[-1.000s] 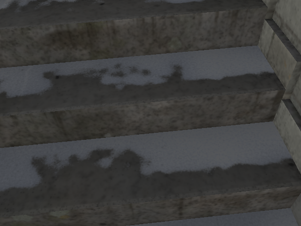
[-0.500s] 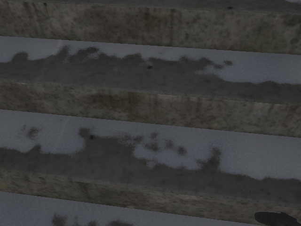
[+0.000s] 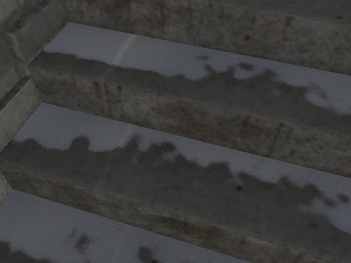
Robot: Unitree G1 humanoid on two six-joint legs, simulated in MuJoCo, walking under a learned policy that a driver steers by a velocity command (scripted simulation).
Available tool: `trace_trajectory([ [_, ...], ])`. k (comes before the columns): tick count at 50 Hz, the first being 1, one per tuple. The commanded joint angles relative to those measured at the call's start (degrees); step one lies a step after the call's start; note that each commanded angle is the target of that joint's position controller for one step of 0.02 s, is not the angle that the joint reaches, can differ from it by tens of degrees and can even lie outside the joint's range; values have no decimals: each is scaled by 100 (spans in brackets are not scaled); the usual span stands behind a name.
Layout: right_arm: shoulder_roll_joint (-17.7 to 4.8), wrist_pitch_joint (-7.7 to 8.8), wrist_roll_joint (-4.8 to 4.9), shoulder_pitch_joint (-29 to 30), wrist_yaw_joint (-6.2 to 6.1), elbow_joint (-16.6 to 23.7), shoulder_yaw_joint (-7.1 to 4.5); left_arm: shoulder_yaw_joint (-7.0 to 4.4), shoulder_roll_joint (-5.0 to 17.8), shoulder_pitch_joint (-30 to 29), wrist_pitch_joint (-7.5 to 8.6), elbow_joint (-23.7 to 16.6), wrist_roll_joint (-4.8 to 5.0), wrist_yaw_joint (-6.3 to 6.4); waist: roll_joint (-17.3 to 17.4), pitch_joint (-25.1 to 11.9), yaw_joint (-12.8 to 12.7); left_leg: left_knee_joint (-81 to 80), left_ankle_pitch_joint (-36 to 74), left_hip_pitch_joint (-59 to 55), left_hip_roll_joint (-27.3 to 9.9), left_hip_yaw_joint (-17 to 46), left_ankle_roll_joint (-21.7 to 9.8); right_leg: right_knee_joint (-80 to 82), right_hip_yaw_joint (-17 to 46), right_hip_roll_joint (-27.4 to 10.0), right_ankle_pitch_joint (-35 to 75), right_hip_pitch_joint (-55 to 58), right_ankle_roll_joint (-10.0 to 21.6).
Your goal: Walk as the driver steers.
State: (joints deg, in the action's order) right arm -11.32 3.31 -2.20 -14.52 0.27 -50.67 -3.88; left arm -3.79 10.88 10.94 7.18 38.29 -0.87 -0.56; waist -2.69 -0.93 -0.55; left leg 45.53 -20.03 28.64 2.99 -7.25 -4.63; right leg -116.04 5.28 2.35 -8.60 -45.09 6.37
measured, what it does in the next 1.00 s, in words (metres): climbs, turning right: right foot 0.17 m higher, then left foot 0.17 m higher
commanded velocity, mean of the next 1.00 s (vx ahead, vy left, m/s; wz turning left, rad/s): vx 0.50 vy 0.00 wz -0.50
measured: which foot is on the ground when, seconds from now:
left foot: down 0.00-0.34, up 0.36-0.74, down 0.76-1.00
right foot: up 0.00-0.30, down 0.32-0.78, up 0.80-1.00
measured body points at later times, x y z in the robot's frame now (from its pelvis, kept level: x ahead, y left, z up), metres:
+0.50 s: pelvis +0.28 -0.05 +0.16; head +0.26 -0.03 +0.61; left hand +0.38 +0.19 +0.02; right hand +0.42 -0.30 +0.10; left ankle +0.28 +0.09 -0.27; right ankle +0.27 -0.07 -0.53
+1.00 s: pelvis +0.57 -0.10 +0.35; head +0.56 -0.10 +0.80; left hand +0.87 -0.02 +0.31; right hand +0.47 -0.34 +0.21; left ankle +0.61 +0.00 -0.36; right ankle +0.52 -0.22 -0.11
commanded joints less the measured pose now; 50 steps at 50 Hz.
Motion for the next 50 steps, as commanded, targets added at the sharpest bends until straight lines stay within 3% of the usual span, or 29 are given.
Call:
trace_trajectory([
  [1,249,385,12,-490,20,-262,188,379,-697,-122,-197,-564,27,48,124,154,-213,-2624,1598,-1110,-1591,1706,-355,-551,488,-13,-594,-1966,173],
  [3,82,547,-21,-698,100,-482,221,409,-753,-577,-398,-663,143,136,315,427,-213,-3105,1731,-884,-1627,1118,-179,-1331,53,239,-706,-2569,210],
  [6,-114,560,20,-826,113,-705,257,586,-890,-1364,-615,-1111,46,206,385,664,-387,-3537,832,-722,-1310,492,130,-852,-275,108,-736,-3125,245],
  [9,-423,487,201,-1322,-199,-741,223,599,-546,-2207,-742,-1396,-9,30,472,292,26,-4641,2064,-1220,-1337,138,-244,1033,-1272,-164,-906,-2178,184],
  [11,-564,460,269,-1139,-333,-552,228,650,-696,-1663,-696,-1030,43,56,488,-232,-247,-4519,5299,-1509,-1268,-570,-385,2512,-1843,-198,-1274,-418,326],
  [13,-1093,510,432,-1324,-450,-364,111,652,-598,-978,-766,-657,195,144,949,-1162,-455,-3327,10186,-2480,-1753,-548,-606,3769,-2237,214,-1595,935,324],
  [15,-1351,463,455,-1021,-317,-64,-15,468,-38,269,-704,-286,20,165,1577,-1925,-735,-1133,11587,-3647,-2050,-459,-611,5177,-1882,568,-2337,1574,531],
  [16,-1388,433,376,-866,-200,226,-78,317,211,429,-621,-252,-62,136,1656,-2178,-843,272,10550,-3201,-1919,-380,-513,6117,-837,624,-2357,2449,601],
  [18,-873,571,-18,31,211,1267,-113,-219,1304,154,-784,-156,-47,309,-856,-1970,-719,5644,1634,1204,176,681,199,9833,5212,-1081,-2520,3775,1738],
  [19,-148,572,-240,-305,229,1430,61,-177,1014,-228,-709,-58,-36,281,-115,-1616,-173,7248,1881,1984,-160,1529,186,10088,4834,-1372,-2855,3392,1325],
  [21,492,484,-166,430,62,1941,322,-11,352,240,-489,721,-71,215,816,262,201,8074,1982,3241,-341,1212,55,9634,3364,-1123,-2551,2016,867],
  [24,775,146,-112,179,-124,1986,543,97,-46,484,-308,1245,-36,26,778,720,585,7959,1517,3844,-558,1119,-38,9155,1233,-410,-697,1606,435],
  [26,742,65,-131,936,-126,2306,656,128,134,590,-153,1241,-5,-26,575,1004,466,7081,1079,4121,-697,754,79,9503,1166,-388,-634,1275,391],
  [29,901,36,-96,1969,-247,2783,735,51,517,1502,-14,1513,-91,-10,-168,608,-44,8339,-9,5468,-635,424,-1,9945,1707,-713,-235,2553,630],
  [31,921,76,-151,2797,-201,3239,849,22,523,1915,-49,1658,29,101,-27,601,-266,6801,-236,5263,-766,435,-47,10376,1716,-550,-584,2761,565],
  [32,691,26,-103,2889,-108,3218,841,12,582,2128,-111,1617,80,173,106,405,-487,5798,-72,4666,-630,-72,65,10939,1649,-564,133,2846,774],
  [33,851,-15,-137,3200,-88,3390,882,-60,628,2180,-159,1560,149,290,51,121,-611,4972,-78,3712,-699,46,18,11366,1677,-767,1281,2964,799],
  [34,1005,-38,-78,2679,-32,3143,885,-78,538,1821,-200,1392,58,392,-231,-367,-260,4244,3,2333,-618,-101,-117,11268,1093,-822,3073,2886,746],
  [35,688,13,33,2159,-91,2909,790,-115,614,1430,-184,1177,207,409,-175,-955,181,3051,-167,298,-133,-389,-299,10696,509,-572,6597,2440,564],
  [36,328,-20,111,1234,-147,2662,559,-228,997,1375,-105,965,140,381,-256,-2006,595,2819,-180,-911,19,-103,-354,9730,852,-829,8378,2969,521],
  [37,16,-87,192,450,-181,2338,406,-359,1410,1074,-19,759,162,294,-350,-2465,977,2353,-391,-1126,89,29,-275,8768,900,-935,9634,3609,486],
  [38,-355,-8,176,-158,-175,2184,255,-430,1533,560,156,546,227,133,-172,-2525,1381,771,6,-1693,-93,483,-339,7414,1040,-884,8895,3757,374],
  [39,-769,65,-16,-597,-232,1928,42,-343,1023,385,311,324,242,-33,713,-2759,1449,-154,-393,-3001,-1297,2443,-867,5412,809,-145,5590,2291,148],
  [40,-1187,-61,12,-352,-327,1826,-115,-289,552,440,236,-4,40,-157,2273,-2877,1088,-2007,462,-2993,-2559,5586,-1627,2471,343,826,-62,875,-242],
  [41,-690,-132,106,124,-340,1756,-84,-258,343,351,157,-220,-261,-189,1308,-2379,698,-2048,-1058,-2464,-2520,5814,-1653,707,488,382,-93,-6,-142],
  [42,-222,-45,159,326,-299,1364,5,-95,-69,57,92,-422,-367,-157,602,-1376,458,-2031,-2446,-1834,-2304,5130,-1411,61,251,136,282,-776,9],
  [44,526,155,-10,71,-264,543,206,129,-415,125,-165,-492,-333,-4,-277,3,-103,-2171,-1650,-692,-2083,3328,-677,-365,401,-24,301,-1335,290],
  [47,646,383,-2,-103,-89,-94,236,292,-706,239,-573,-712,11,97,201,647,-641,-2659,169,-417,-2025,1686,-294,-829,740,-178,-95,-2093,189],
  [50,128,585,-10,35,-83,-94,210,218,-443,-588,-712,-879,-31,138,239,807,-498,-3198,1182,-92,-1920,485,-223,167,237,-7,84,-1914,54],
])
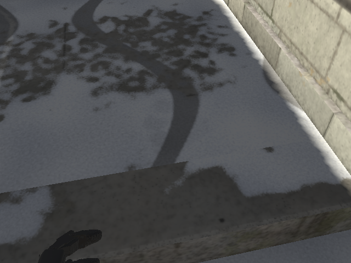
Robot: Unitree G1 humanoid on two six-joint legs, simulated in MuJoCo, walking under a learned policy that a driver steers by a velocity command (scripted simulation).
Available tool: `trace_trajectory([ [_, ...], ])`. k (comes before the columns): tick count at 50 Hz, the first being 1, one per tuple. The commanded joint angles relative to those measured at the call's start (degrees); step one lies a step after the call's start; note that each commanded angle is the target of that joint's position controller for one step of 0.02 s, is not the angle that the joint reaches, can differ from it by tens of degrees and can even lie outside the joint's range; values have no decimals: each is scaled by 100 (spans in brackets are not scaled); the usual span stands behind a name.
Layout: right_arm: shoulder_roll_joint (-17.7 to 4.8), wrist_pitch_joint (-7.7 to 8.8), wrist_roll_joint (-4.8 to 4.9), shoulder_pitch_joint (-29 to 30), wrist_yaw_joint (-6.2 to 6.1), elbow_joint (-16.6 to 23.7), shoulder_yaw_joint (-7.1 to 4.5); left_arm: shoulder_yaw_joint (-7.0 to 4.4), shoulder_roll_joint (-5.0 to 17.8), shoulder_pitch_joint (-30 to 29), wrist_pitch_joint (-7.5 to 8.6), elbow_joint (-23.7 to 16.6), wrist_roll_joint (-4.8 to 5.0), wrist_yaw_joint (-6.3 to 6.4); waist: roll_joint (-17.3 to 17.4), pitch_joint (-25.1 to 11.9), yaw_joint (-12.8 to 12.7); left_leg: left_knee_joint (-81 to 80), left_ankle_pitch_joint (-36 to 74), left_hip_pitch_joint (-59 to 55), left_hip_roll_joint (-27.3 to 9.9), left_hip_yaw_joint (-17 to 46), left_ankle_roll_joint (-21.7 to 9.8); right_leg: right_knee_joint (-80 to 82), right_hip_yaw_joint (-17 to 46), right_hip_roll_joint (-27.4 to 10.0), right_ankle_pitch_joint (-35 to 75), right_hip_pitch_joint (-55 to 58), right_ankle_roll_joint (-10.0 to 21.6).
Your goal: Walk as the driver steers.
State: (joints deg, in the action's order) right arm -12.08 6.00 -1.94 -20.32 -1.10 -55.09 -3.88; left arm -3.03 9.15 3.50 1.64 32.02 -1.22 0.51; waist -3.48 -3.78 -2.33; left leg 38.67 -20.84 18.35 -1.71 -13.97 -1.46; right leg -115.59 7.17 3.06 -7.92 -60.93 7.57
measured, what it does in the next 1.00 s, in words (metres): climbs: right foot 0.17 m higher, then left foot 0.17 m higher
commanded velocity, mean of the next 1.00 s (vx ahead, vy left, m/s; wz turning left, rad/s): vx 0.40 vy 0.00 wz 0.11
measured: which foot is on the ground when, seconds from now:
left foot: down 0.00-0.30, up 0.32-0.78, down 0.80-1.00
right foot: up 0.00-0.24, down 0.26-0.82, up 0.84-1.00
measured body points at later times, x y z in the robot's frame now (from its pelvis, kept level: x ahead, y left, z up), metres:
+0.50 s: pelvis +0.31 -0.09 +0.16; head +0.32 -0.09 +0.61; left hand +0.36 +0.17 +0.02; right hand +0.47 -0.32 +0.07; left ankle +0.29 +0.04 -0.28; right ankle +0.32 -0.16 -0.54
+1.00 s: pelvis +0.57 -0.06 +0.31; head +0.60 -0.06 +0.76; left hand +0.69 +0.20 +0.23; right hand +0.73 -0.30 +0.19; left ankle +0.62 -0.02 -0.38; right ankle +0.59 -0.22 -0.21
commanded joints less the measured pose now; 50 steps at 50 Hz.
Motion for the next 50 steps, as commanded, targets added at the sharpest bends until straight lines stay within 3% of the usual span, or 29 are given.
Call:
trace_trajectory([
  [1,-46,394,-55,383,27,261,160,130,-319,5,-165,-325,-58,66,486,922,-259,-2654,1364,476,-1521,1089,-645,-218,-72,-29,-129,-597,-41],
  [5,-578,560,-95,-566,39,-38,-15,100,-245,-1024,-229,-717,-168,282,517,838,153,-3053,1175,-1648,-1701,992,-614,-688,-97,-208,-1610,-2274,130],
  [7,-269,336,-54,-1174,-23,-341,27,332,-533,-1940,-251,-1227,-116,166,655,870,415,-3435,782,-2136,-1342,744,-456,510,-570,-511,-2037,-2500,127],
  [9,-371,158,15,-1133,-134,-260,37,365,-307,-1840,-275,-1256,-191,-87,807,594,535,-4017,1460,-2307,-1243,368,-750,2016,-1302,-801,-1902,-1634,40],
  [11,-320,-3,253,-643,-180,-19,97,407,-455,-1617,-230,-999,21,-269,486,207,431,-4185,4494,-1099,-1152,118,-988,4525,-2398,-495,-1674,1792,200],
  [13,-1318,176,379,-1039,-83,-21,-90,146,-88,699,-238,-214,99,-120,1641,-1383,-275,-1689,10258,-2147,-1701,275,-902,4938,-2419,386,-1819,3951,346],
  [14,-1774,310,528,-805,83,185,-244,-15,361,1661,-209,-104,12,-50,2012,-2061,-916,-205,9516,-1847,-1434,433,-751,5864,-1349,264,-1480,5124,499],
  [15,-1516,452,602,-784,370,530,-209,-219,961,2041,-218,199,-55,103,747,-2592,-966,1941,6926,546,-623,969,-421,7112,1322,-728,-2680,6887,859],
  [16,-1058,542,467,-104,541,849,-219,-479,1545,1965,-306,152,-95,265,-603,-3174,-1088,5056,1446,1376,542,1849,-83,9596,4485,-2064,-2925,6849,890],
  [17,-309,516,404,-66,474,1108,-141,-532,1585,1330,-229,109,-178,194,127,-2992,-807,7081,1480,2029,548,3157,-32,9698,4572,-2458,-2828,6383,629],
  [18,-1,470,350,342,356,1454,-62,-461,1413,989,-42,500,-144,65,641,-2135,-365,7662,1826,2430,243,2584,-14,9538,3913,-2390,-2653,5528,552],
  [19,289,434,176,633,229,1712,22,-378,1023,1076,189,974,-61,33,871,-872,-123,7500,1892,2832,2,2261,-113,9209,2964,-2199,-2310,4531,520],
  [21,862,195,-133,808,168,1987,302,-125,135,1314,370,1727,-115,-40,593,148,305,8175,1606,3842,-17,2209,-429,9035,1427,-1738,-1286,3916,356],
  [22,972,71,-105,700,163,1930,357,-32,-195,1604,413,2040,-146,-50,508,230,374,8460,1436,4324,75,2255,-568,9207,1027,-1655,-1167,4118,290],
  [24,891,-171,91,819,134,1979,351,-9,-113,1875,529,2263,-126,13,335,579,396,8430,1141,5041,189,2391,-497,9512,430,-1748,-675,4169,265],
  [27,1120,-342,246,1667,17,2247,458,109,-70,1941,689,2538,-110,-69,63,784,513,9541,674,5992,461,2090,-658,10069,-497,-1813,-245,4207,18],
  [29,1152,-455,139,2297,-41,2632,542,184,-104,2140,689,2646,12,-111,164,1033,639,8472,739,6078,303,1892,-768,10305,-1080,-1448,-807,3959,-401],
  [31,1035,-626,251,2789,34,2782,582,180,227,2519,660,2652,10,24,132,962,394,7551,1013,5602,273,1087,-695,11152,-1327,-1399,-314,3977,-194],
  [32,1010,-670,149,2911,153,2911,604,206,301,2551,631,2613,9,132,9,888,392,7032,866,5320,18,861,-673,11404,-1413,-1449,132,4237,-55],
  [35,1047,-697,187,2723,248,2590,587,181,587,2899,502,2350,196,350,397,387,240,5558,-143,4011,-75,-12,-938,11198,-2149,-1436,4367,5761,42],
  [37,1150,-802,296,2385,219,2518,618,68,1065,2987,479,2112,207,448,-555,-140,410,4010,-597,2493,341,-335,-1011,10208,-2162,-1796,8177,6239,66],
  [39,434,-819,61,1410,153,2255,366,9,1172,2784,384,1901,198,394,-1122,-744,727,2849,-1179,1616,862,-183,-1239,8209,-1967,-2033,9681,6906,57],
  [40,117,-683,43,841,180,2162,252,-51,1320,2508,363,1719,270,310,-1275,-1074,1015,1544,-731,610,978,431,-1352,6794,-1973,-1914,9218,6639,-111],
  [41,-330,-570,-44,689,214,2125,46,-72,1086,2375,489,1244,226,250,-575,-1098,1032,573,-1259,-931,219,2999,-1760,4585,-1755,-1439,4822,4097,-324],
  [42,-1058,-675,66,1206,99,2366,-224,-150,1130,1794,554,644,46,41,1398,-1402,923,-1396,230,-1003,-1299,6663,-2608,1425,-1285,332,-723,2162,-784],
  [43,-757,-602,158,1531,71,2378,-163,-102,554,1848,534,422,-123,-40,863,-1361,424,-1599,1896,-548,-1530,6359,-2512,440,-2,-191,-518,1974,-667],
  [45,-351,-393,116,1282,103,1883,-98,-46,365,1671,388,259,-73,178,-51,-112,55,-1279,1499,797,-1280,5204,-1897,310,-191,-391,-487,1579,-465],
  [48,-216,-293,95,1079,159,1435,-61,110,1,1927,-28,158,-114,527,158,626,-451,-1000,2373,1536,-467,3426,-1212,838,-183,-529,-730,1128,-525],
  [50,-299,-278,77,1132,93,1489,-29,139,67,1861,-152,130,-214,547,201,422,-513,-882,3356,1331,-70,2630,-1034,2445,-373,-672,-409,1375,-743],
])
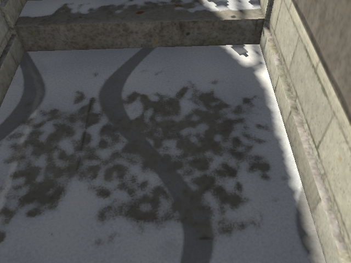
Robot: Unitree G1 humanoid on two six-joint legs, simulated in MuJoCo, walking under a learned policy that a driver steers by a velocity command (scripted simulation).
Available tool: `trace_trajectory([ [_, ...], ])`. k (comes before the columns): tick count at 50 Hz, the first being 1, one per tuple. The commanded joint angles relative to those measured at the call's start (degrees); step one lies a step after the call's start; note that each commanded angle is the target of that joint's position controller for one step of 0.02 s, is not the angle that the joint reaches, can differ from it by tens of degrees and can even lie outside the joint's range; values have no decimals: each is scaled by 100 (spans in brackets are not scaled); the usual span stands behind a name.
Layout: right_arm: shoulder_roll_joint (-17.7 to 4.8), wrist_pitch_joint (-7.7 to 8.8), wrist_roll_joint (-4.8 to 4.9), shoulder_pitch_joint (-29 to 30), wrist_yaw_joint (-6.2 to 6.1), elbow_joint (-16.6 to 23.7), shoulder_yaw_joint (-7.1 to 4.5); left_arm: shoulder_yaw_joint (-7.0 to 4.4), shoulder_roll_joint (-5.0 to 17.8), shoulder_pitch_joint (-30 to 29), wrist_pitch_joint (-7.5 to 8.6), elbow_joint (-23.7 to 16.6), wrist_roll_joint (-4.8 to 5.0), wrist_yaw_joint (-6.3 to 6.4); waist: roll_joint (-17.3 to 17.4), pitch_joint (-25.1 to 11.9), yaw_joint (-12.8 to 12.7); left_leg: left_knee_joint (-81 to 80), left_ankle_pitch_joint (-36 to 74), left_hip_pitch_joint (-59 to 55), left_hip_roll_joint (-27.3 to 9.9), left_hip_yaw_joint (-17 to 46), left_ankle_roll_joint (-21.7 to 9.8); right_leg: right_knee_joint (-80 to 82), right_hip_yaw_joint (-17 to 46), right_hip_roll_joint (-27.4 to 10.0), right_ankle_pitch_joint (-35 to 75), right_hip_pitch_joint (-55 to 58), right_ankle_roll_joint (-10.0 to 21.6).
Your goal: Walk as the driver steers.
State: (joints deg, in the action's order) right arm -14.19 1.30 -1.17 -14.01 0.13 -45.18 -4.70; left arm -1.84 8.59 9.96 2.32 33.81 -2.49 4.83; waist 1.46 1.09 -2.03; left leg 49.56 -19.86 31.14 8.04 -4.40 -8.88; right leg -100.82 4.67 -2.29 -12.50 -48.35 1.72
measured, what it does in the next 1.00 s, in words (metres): climbs, turning left: right foot, then left foot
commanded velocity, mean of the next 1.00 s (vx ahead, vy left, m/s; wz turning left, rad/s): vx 0.03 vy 0.00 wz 0.42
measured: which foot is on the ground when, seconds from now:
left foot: down 0.00-0.38, up 0.40-0.76, down 0.78-1.00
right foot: up 0.00-0.36, down 0.38-1.00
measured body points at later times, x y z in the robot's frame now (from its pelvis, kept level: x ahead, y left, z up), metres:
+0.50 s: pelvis +0.10 -0.06 +0.04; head +0.13 -0.08 +0.49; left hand +0.20 +0.23 -0.03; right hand +0.30 -0.28 -0.07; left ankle +0.03 +0.03 -0.61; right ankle +0.18 -0.15 -0.69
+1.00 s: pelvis +0.10 -0.01 +0.05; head +0.08 -0.01 +0.50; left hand +0.08 +0.25 -0.08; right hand +0.31 -0.17 -0.05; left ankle +0.06 +0.06 -0.69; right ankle +0.19 -0.14 -0.69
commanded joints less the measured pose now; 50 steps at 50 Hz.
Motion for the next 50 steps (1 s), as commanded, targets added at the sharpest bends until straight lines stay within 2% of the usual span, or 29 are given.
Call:
trace_trajectory([
  [1,-134,199,33,492,-48,631,64,-15,252,985,-237,15,-11,102,-310,-336,-424,-1905,4300,-257,-981,1529,-95,1341,-332,-141,368,248,-269],
  [3,-482,270,-57,187,-127,611,-13,-15,328,578,-231,-140,-37,97,-137,-728,-248,-1946,5088,-880,-1064,1654,26,1989,-381,-123,678,290,-376],
  [5,-530,217,-42,-140,-231,665,-63,1,373,344,-174,-113,-53,31,253,-1072,67,-2038,5159,-1881,-1163,1804,-78,2518,-444,-139,801,-103,-319],
  [7,-715,64,2,-322,-277,823,-140,13,467,-75,-151,-102,68,-36,1,-916,357,-2096,5018,-2263,-1226,2040,-34,3276,-366,-52,690,-194,-343],
  [8,-720,-20,89,-407,-289,843,-155,47,409,-246,-137,-130,65,-110,218,-883,446,-2130,4671,-2307,-1149,2041,4,3586,-413,10,673,-89,-372],
  [12,-750,-162,43,-536,-262,1095,-199,-16,718,-480,-158,-136,298,-155,767,-582,546,-2493,3959,-2486,-1277,2588,-117,4380,-207,89,-36,334,-437],
  [14,-759,-133,-39,-521,-216,1176,-203,-78,924,-476,-81,-10,316,-204,902,-550,683,-2384,4037,-2490,-1145,2443,-15,5304,-256,207,-107,958,-386],
  [15,-784,-164,19,-327,-230,1202,-230,-17,740,-474,-52,10,353,-226,966,-689,521,-2270,4368,-2370,-1155,2533,17,5708,-206,297,-170,1600,-324],
  [17,-822,-120,-46,-360,-93,1266,-212,-42,938,-164,14,215,293,-198,722,-750,489,-2083,4121,-2207,-1069,2684,102,6775,-141,396,-133,2771,-239],
  [18,-733,-67,29,-163,-31,1303,-186,-47,906,101,26,235,202,-179,468,-659,200,-1850,3750,-1918,-985,2883,186,7407,-145,385,416,3433,-115],
  [19,-561,-24,166,4,23,1459,-102,-82,1160,438,72,228,97,-155,196,-830,93,-1212,2905,-1345,-759,2632,392,7621,283,-337,1198,4330,127],
  [20,-85,-9,220,-597,52,1524,21,-115,1602,335,51,51,54,-190,-1443,-1207,487,106,-533,-498,-96,1739,642,7519,1603,-1959,3638,5291,547],
  [21,-703,-122,68,-829,40,1342,-140,-116,1471,140,-62,-26,178,-209,-1987,-1396,418,1263,-2167,-102,332,981,816,7713,2419,-2443,4180,4791,1397],
  [22,-966,-197,-95,-600,3,1167,-191,-66,1208,106,-87,-103,272,-211,-1243,-1116,419,1917,-1616,-58,-48,1023,885,7781,2113,-2192,3543,4344,1349],
  [23,-851,-247,-112,-328,-4,1094,-209,48,928,-125,-140,-165,257,-220,-992,-813,462,2169,-1268,-181,-146,1050,946,7906,1512,-1865,2731,3826,1167],
  [24,-784,-342,-66,-107,-10,1099,-187,34,1009,-207,-200,-215,149,-171,-862,-580,353,2339,-1004,-137,-199,911,1017,8129,1002,-1625,2047,3616,1055],
  [26,-664,-436,19,148,15,1144,-131,-35,1181,-264,-251,-63,127,-109,-1041,-546,333,2247,-614,-106,-246,746,1082,8285,393,-1196,1285,3681,981],
  [27,-641,-471,-50,287,6,1213,-103,-30,1184,-219,-250,-12,135,-83,-1071,-516,262,2054,-483,-42,-252,784,1048,8328,312,-1120,1136,3736,953],
  [31,-348,-520,54,239,87,1128,26,-79,1160,167,-93,255,175,-112,-1179,-357,246,874,-536,-207,-349,682,909,8371,135,-1123,228,3731,966],
  [35,-257,-510,85,328,244,1115,135,-138,1284,59,-18,384,155,-288,-1429,-415,309,-524,-803,-1007,-506,397,515,8285,149,-1165,148,3318,1034],
  [37,-165,-491,90,-10,232,987,151,-159,1317,-32,-13,419,182,-356,-1307,-342,582,-1840,-135,-1861,-591,301,392,8095,19,-1044,-137,2813,776],
  [38,-155,-426,53,-184,228,882,181,-184,1301,186,-43,522,190,-392,-1032,-283,654,-2613,594,-2487,-592,446,357,7898,-163,-915,-375,2362,498],
  [39,-363,-318,-16,-345,263,883,161,-185,1115,344,-55,607,145,-446,-294,-329,672,-2865,621,-3142,-1062,1293,368,7040,-668,-444,-931,1698,166],
  [40,-991,-236,-53,-14,205,1215,79,-45,648,381,-79,406,273,-412,1613,-382,483,-3535,321,-2562,-2441,3041,73,6597,-1086,6,-1668,1368,-254],
  [41,-768,-216,-42,102,109,1258,84,-80,876,93,-127,505,259,-351,1527,-114,664,-3809,70,-1529,-2401,2860,-147,6572,-574,-173,-1377,2239,-255],
  [43,-411,-156,-24,646,-36,1174,214,-84,829,72,-117,744,211,-418,1097,319,191,-3820,-890,-814,-1541,1926,219,7280,-612,-35,-83,3272,-264],
  [45,-433,-126,41,566,-81,1208,189,-96,961,405,-38,1013,147,-452,953,-76,222,-3638,-454,-1086,-1162,1494,345,7571,-583,-109,479,3803,-353],
  [47,-236,-92,107,350,-23,1192,218,-106,1064,462,29,1129,152,-460,329,-58,367,-3503,29,-1357,-1098,1394,407,7858,-388,-264,400,3766,-396],
  [50,-225,-18,96,-62,-24,989,209,-33,812,391,-51,1251,146,-517,-207,-11,395,-3398,388,-1732,-1149,1424,452,8064,-409,-219,284,3725,-391],
])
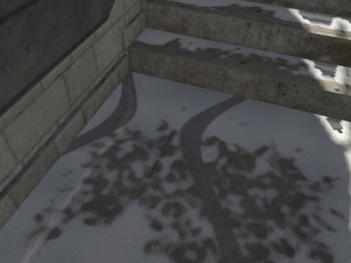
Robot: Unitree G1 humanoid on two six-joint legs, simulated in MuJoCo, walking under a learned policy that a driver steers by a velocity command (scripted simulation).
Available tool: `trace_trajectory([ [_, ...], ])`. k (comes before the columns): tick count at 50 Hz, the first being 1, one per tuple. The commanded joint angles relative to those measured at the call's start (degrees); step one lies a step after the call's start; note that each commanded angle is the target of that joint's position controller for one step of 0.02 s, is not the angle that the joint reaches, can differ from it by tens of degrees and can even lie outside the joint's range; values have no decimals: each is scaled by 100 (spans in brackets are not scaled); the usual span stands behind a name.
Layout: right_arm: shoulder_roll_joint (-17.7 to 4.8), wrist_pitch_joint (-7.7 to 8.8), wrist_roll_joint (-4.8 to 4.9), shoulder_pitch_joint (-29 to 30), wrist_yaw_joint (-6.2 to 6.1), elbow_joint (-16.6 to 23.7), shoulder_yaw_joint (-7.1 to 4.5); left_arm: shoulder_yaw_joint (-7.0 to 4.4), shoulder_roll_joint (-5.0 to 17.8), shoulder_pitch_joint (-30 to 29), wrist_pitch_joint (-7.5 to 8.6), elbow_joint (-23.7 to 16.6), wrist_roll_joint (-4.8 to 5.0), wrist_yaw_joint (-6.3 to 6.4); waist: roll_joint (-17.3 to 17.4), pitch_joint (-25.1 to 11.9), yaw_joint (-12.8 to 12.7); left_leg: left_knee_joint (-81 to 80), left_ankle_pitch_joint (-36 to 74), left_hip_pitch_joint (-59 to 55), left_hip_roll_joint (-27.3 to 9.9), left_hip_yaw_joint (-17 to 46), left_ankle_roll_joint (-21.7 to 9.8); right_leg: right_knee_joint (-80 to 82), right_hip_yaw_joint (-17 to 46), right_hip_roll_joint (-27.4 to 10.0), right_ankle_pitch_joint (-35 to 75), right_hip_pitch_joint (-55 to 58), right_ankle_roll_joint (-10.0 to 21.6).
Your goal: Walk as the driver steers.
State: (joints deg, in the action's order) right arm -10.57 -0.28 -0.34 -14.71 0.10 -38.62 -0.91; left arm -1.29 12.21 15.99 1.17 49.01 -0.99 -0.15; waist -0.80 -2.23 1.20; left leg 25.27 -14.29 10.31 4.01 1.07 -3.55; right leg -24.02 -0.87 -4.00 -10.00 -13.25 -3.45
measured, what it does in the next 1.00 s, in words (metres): walks ahead: right foot, then left foot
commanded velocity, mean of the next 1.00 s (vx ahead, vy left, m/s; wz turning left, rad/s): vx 0.34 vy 0.00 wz -0.08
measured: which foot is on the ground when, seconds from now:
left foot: down 0.00-0.40, up 0.42-0.82, down 0.84-1.00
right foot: down 0.00-0.14, up 0.16-0.36, down 0.38-0.84, up 0.86-1.00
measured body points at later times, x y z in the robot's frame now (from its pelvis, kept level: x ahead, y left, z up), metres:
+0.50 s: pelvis +0.13 -0.03 +0.00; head +0.13 -0.05 +0.45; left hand +0.24 +0.24 -0.10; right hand +0.17 -0.30 -0.13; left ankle +0.05 +0.08 -0.67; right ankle +0.11 -0.12 -0.74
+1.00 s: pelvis +0.44 +0.02 +0.00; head +0.47 +0.03 +0.45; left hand +0.53 +0.27 -0.14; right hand +0.50 -0.25 -0.12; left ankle +0.50 +0.09 -0.74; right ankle +0.34 -0.11 -0.65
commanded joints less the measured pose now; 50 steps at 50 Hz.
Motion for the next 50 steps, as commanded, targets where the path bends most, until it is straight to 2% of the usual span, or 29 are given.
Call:
trace_trajectory([
  [1,-637,150,1,-26,-26,296,-192,-64,392,-184,53,-215,11,-15,56,330,71,-953,10,301,-738,849,-66,402,152,-61,82,225,130],
  [4,-612,171,-74,49,-66,269,-159,-53,480,-223,41,-111,90,23,196,268,29,-964,398,220,-688,802,-12,364,122,-71,144,324,135],
  [6,-722,193,-82,-171,-91,150,-201,-65,545,-336,35,-117,65,96,295,162,101,-1110,-873,145,-661,917,-179,12,-42,111,-442,216,145],
  [9,-1163,105,-119,-843,-98,-82,-398,-109,664,-872,14,-388,3,93,653,823,411,-1626,-2875,-164,-1254,1820,-799,-912,-278,343,-1307,-1287,356],
  [11,-1118,135,-82,-1111,-63,-220,-414,-121,636,-1237,63,-619,8,54,779,1144,497,-1870,-2761,-269,-1646,2310,-1121,-1152,-126,197,-1257,-1798,521],
  [15,-1016,392,-128,-853,-34,-300,-443,-142,646,-1038,281,-806,132,-21,651,737,130,-1742,-1039,-777,-1831,2086,-1236,-1367,183,53,-1167,-1707,783],
  [18,-1055,472,15,-330,10,-239,-448,-140,530,-82,310,-502,100,-31,301,401,-491,-1102,49,333,-1313,1201,-788,-141,-22,362,-148,496,853],
  [19,-936,503,-6,-214,14,-176,-386,-239,829,542,302,-306,-10,37,-174,178,-784,-89,883,982,-916,670,-535,198,549,119,-667,1517,939],
  [20,-639,510,22,-97,97,96,-291,-395,1541,1175,317,-265,-79,111,-1312,-189,-908,1726,263,1932,-96,-223,-185,1107,2383,-1051,-2346,2272,1366],
  [21,-796,407,-172,-116,71,80,-320,-459,1718,1255,263,-166,-15,128,-1584,-26,-870,2927,-1308,3107,153,-400,-43,1623,3810,-1664,-3372,2411,1732],
  [22,-974,343,-233,-167,52,-14,-348,-379,1424,821,263,-274,-3,107,-758,369,-618,3659,-1147,3506,-178,-38,-81,1489,3514,-1551,-3521,2097,1730],
  [24,-970,432,-93,-186,150,-44,-353,-287,1029,320,351,-386,19,27,-376,477,-263,3663,-336,3368,-532,82,-120,1551,2526,-1089,-2333,1557,1465],
  [25,-927,409,-97,-163,171,-50,-338,-236,896,336,410,-326,38,28,-366,512,-196,3569,-148,3319,-580,36,-58,1609,2171,-944,-1677,1476,1399],
  [26,-871,359,-199,-67,185,-24,-323,-236,871,371,472,-333,56,65,-343,485,-177,3516,13,3336,-575,-54,13,1648,1899,-856,-1153,1463,1414],
  [28,-835,254,-293,94,181,0,-295,-230,852,534,538,-232,172,148,-372,612,-122,3321,192,3517,-594,-114,199,1692,1578,-832,-58,1489,1511],
  [31,-660,208,-285,488,230,155,-235,-199,789,694,556,-129,178,175,-485,758,-84,2761,734,3360,-616,-289,408,1642,938,-688,1330,1116,1499],
  [32,-757,176,-315,694,232,179,-255,-208,837,705,541,-67,152,162,-480,720,-103,2545,873,3159,-611,-305,394,1622,791,-622,1746,1007,1458],
  [34,-504,178,-237,1138,248,319,-167,-221,922,891,526,-5,180,121,-324,892,-260,1871,1118,2661,-579,-493,332,1761,621,-650,1971,689,1506],
  [36,-641,136,-146,1442,229,498,-200,-218,919,1000,532,133,172,67,-358,1085,-267,1575,1309,2603,-645,-409,94,1989,749,-806,2269,906,1550],
  [39,-835,279,-175,1222,157,602,-264,-266,1184,827,578,359,50,60,-278,873,101,999,961,1739,-439,-510,-275,1380,536,-877,3937,1226,1270],
  [40,-981,283,-158,711,119,416,-343,-255,1234,786,565,337,45,65,-551,427,311,910,803,902,-204,-570,-283,669,518,-758,4779,1244,1137],
  [41,-1081,311,-176,-529,31,-49,-432,-255,1236,655,503,335,36,96,-432,-79,786,622,840,-409,-31,-622,-274,-664,332,-479,4859,902,963],
  [42,-1419,377,-305,-1459,-79,-215,-522,-196,983,807,516,288,61,120,-45,-631,1134,712,177,-1927,-819,206,-370,-2306,235,-175,3456,-334,881],
  [43,-2075,454,-443,-1556,-122,-100,-602,-2,11,1768,481,56,219,105,1781,-1711,417,46,-518,-3055,-2906,3053,-914,-4579,63,702,-1394,-1698,765],
  [44,-1695,436,-235,-1328,-66,-64,-520,-169,670,1670,456,130,138,120,1313,-2047,409,-1034,-722,-2536,-2988,4700,-1081,-5252,607,792,-1816,-1840,886],
  [45,-1429,445,-181,-694,-74,-155,-445,-247,766,997,419,-113,123,84,842,-1054,84,-1043,-1291,-1768,-2706,3526,-886,-5338,722,373,-1156,-2151,949],
  [46,-1001,495,-162,-342,-64,-117,-341,-246,807,617,395,-138,87,-1,381,-448,119,-1159,-1124,-998,-2496,2665,-746,-5019,556,149,-751,-2169,975],
  [48,-847,572,-107,-281,-109,-311,-280,-254,666,766,208,-86,-97,-176,714,49,-167,-1435,68,-158,-2020,1284,-472,-4572,522,-89,-523,-1908,909],
  [50,-683,686,-58,-498,-101,-485,-238,-224,431,723,55,-104,-80,-229,585,95,-264,-1498,991,26,-1910,660,-464,-4453,466,-138,-465,-1792,869],
])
